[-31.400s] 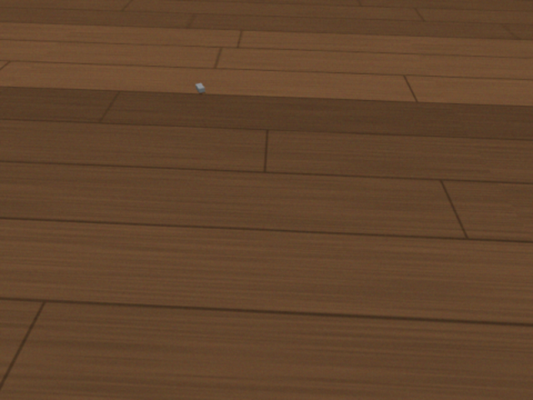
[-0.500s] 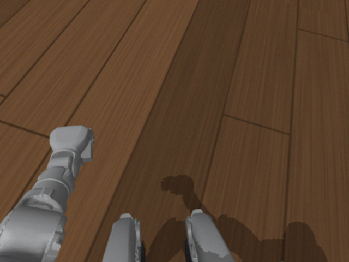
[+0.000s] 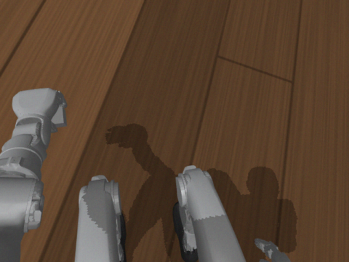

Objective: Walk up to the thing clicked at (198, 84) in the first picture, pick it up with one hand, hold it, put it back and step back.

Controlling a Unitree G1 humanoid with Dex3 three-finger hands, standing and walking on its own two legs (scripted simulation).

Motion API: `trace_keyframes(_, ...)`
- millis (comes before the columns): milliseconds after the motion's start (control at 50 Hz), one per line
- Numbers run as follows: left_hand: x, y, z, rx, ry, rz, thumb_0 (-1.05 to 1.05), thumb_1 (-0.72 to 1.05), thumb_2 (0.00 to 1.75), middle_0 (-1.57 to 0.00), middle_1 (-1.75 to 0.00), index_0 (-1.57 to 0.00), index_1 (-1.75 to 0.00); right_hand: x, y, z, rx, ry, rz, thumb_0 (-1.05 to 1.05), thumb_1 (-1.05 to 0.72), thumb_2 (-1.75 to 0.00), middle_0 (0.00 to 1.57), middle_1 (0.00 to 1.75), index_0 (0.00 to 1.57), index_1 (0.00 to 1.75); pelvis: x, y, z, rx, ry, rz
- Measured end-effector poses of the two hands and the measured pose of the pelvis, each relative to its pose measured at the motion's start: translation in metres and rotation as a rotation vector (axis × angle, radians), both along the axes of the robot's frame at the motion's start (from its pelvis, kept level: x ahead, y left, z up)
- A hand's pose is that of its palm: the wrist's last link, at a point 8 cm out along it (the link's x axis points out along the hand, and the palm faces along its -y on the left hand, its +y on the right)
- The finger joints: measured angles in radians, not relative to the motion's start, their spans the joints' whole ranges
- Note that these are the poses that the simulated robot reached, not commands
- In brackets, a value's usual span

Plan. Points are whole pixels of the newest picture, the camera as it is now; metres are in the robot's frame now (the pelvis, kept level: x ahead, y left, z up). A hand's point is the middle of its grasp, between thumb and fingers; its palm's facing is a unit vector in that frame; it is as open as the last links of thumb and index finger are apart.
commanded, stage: crouch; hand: left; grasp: from above
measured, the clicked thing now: (48, 118) +0.47 +0.26 -0.18
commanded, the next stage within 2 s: lower in 0.86 s
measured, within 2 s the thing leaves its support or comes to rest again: neither
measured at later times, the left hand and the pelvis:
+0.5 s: hand (60, 118) +0.49 +0.25 -0.23, palm faces -0.43 -0.06 -0.90, open 7.2 cm; pelvis -0.01 +0.00 -0.08, yaw -3 degrees
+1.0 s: hand (63, 120) +0.50 +0.25 -0.28, palm faces -0.44 -0.06 -0.90, open 7.2 cm; pelvis -0.01 +0.00 -0.11, yaw -5 degrees
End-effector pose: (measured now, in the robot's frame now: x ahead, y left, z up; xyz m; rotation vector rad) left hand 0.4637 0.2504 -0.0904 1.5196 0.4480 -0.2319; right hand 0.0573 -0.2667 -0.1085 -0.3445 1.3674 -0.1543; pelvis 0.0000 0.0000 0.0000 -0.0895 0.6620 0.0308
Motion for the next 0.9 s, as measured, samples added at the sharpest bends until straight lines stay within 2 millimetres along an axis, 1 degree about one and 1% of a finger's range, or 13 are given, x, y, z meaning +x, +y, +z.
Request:
trace_keyframes(80, 0.005, 0.001, -0.019, 0.000, 0.003, 0.006, 0.01, 0.40, 0.10, -0.97, -0.18, -1.00, -0.16, 0.001, -0.004, -0.014, -0.004, 0.008, 0.012, 0.00, -0.90, -0.90, 0.20, 0.30, 0.21, 0.30, -0.001, -0.001, -0.016, -0.002, 0.000, -0.004)
trace_keyframes(160, 0.011, 0.000, -0.034, -0.001, 0.003, 0.010, 0.00, 0.40, 0.10, -0.98, -0.18, -1.01, -0.15, -0.005, -0.007, -0.026, -0.005, 0.027, 0.013, 0.00, -0.90, -0.90, 0.20, 0.30, 0.21, 0.30, -0.001, -0.003, -0.030, -0.004, -0.002, -0.010)
trace_keyframes(320, 0.023, -0.003, -0.059, -0.003, 0.013, 0.017, 0.01, 0.40, 0.08, -0.99, -0.17, -1.02, -0.14, -0.026, -0.007, -0.049, 0.004, 0.080, -0.004, 0.00, -0.90, -0.90, 0.20, 0.30, 0.21, 0.30, -0.004, -0.004, -0.056, -0.006, -0.018, -0.025)
trace_keyframes(480, 0.031, -0.003, -0.084, -0.007, 0.018, 0.014, 0.01, 0.41, 0.07, -0.99, -0.16, -1.01, -0.14, -0.044, -0.002, -0.067, 0.013, 0.118, -0.012, 0.00, -0.90, -0.90, 0.20, 0.30, 0.21, 0.30, -0.006, -0.003, -0.078, -0.017, -0.035, -0.036)
trace_keyframes(580, 0.033, -0.001, -0.097, -0.007, 0.016, 0.020, 0.01, 0.41, 0.07, -0.98, -0.17, -1.01, -0.14, -0.049, 0.001, -0.076, 0.016, 0.132, -0.006, 0.00, -0.90, -0.90, 0.20, 0.30, 0.21, 0.30, -0.006, -0.003, -0.090, -0.022, -0.046, -0.040)
trace_keyframes(700, 0.036, 0.002, -0.109, 0.001, 0.016, 0.022, 0.01, 0.42, 0.06, -0.98, -0.17, -1.01, -0.14, -0.050, 0.001, -0.084, 0.014, 0.133, 0.008, 0.00, -0.90, -0.90, 0.20, 0.30, 0.21, 0.30, -0.006, -0.004, -0.100, -0.029, -0.056, -0.044)
trace_keyframes(900, 0.041, 0.004, -0.124, 0.002, 0.019, 0.029, 0.01, 0.41, 0.07, -0.99, -0.16, -1.02, -0.14, -0.047, -0.002, -0.090, 0.007, 0.136, 0.033, 0.00, -0.90, -0.90, 0.20, 0.30, 0.21, 0.30, -0.006, -0.004, -0.111, -0.038, -0.072, -0.053)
